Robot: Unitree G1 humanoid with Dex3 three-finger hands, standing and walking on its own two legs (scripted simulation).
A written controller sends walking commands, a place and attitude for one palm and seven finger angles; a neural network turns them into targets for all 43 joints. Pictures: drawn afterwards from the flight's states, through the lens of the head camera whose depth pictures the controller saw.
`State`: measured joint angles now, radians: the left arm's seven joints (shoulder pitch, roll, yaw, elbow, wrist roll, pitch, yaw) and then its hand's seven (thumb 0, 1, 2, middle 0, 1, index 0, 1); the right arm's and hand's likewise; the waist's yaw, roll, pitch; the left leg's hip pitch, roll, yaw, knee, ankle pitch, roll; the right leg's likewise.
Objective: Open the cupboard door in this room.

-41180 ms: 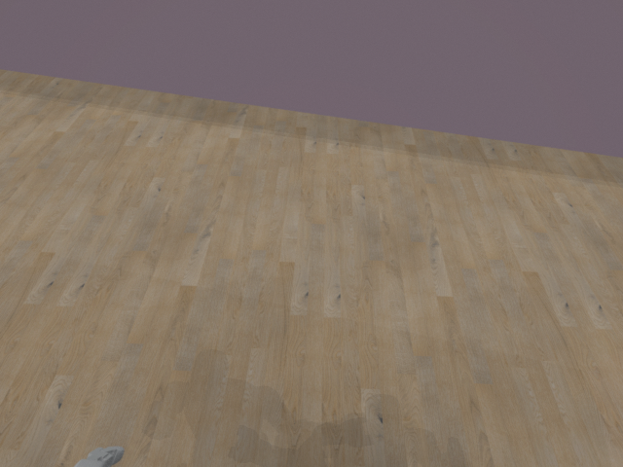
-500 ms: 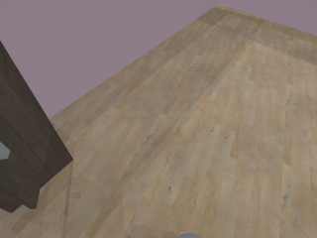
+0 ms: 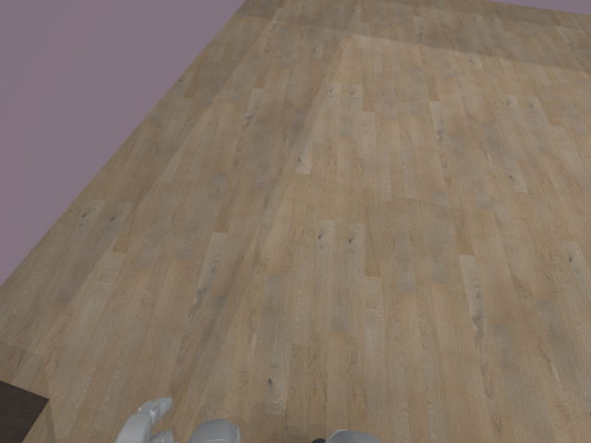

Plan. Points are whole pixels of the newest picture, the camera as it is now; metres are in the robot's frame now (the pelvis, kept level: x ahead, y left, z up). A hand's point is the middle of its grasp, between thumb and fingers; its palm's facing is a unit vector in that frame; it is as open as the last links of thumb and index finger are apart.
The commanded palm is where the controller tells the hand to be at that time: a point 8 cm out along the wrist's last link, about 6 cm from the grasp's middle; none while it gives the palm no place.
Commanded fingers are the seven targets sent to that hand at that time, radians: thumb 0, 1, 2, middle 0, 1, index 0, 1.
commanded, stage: walk to a spot facing it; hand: left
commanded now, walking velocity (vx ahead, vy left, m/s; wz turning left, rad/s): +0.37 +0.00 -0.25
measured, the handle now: out of the picture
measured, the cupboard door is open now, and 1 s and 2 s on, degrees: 46 46 46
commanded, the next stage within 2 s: turn to face it in 1.08 s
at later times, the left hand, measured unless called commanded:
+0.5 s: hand (169, 365) +0.26 +0.21 -0.16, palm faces -0.08 -0.98 -0.17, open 7.4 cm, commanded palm none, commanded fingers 0.00 0.90 0.90 -0.20 -0.30 -0.20 -0.30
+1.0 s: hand (245, 225) +0.53 +0.10 -0.15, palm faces -0.20 -0.96 -0.21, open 7.2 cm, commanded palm none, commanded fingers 0.00 0.90 0.90 -0.20 -0.30 -0.20 -0.30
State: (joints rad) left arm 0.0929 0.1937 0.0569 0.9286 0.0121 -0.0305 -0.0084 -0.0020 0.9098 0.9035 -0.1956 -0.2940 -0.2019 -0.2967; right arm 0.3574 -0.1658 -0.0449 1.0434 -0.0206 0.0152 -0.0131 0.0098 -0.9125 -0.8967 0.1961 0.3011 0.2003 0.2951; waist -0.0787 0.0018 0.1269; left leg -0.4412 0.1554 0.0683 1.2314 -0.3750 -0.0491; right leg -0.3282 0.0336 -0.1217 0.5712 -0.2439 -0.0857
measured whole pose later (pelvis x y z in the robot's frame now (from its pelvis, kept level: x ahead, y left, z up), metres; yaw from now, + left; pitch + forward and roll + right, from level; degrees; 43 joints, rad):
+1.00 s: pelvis +0.45 -0.08 +0.02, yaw -13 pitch +1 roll +0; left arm 0.25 0.18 0.06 1.07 0.01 -0.08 0.01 -0.01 0.95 0.90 -0.20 -0.29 -0.20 -0.30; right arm 0.25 -0.15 -0.06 1.05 -0.03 -0.01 0.01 0.01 -0.93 -0.90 0.19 0.30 0.20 0.29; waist -0.04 0.01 0.04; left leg -0.54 0.14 0.09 0.85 -0.22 -0.04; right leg -0.10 0.02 -0.14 0.34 -0.26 -0.06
